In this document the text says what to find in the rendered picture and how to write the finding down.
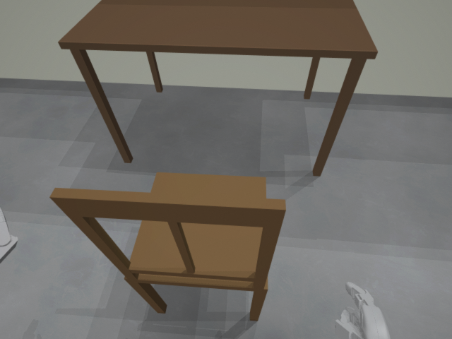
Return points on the left robot hand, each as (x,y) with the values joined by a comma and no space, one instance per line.
(7,241)

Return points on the table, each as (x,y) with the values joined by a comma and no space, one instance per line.
(284,28)

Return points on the right robot hand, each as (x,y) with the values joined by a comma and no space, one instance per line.
(368,324)

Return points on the chair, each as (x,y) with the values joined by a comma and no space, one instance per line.
(197,230)

